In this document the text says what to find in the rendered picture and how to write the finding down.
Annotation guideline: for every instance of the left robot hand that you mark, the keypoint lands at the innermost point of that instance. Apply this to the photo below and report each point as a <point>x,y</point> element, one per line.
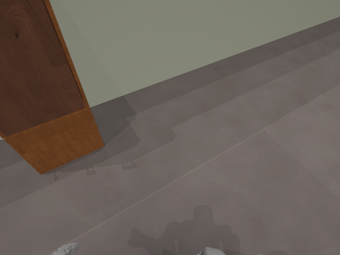
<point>67,249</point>

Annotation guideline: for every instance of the cupboard door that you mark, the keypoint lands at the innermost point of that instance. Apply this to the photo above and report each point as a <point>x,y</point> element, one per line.
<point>36,83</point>

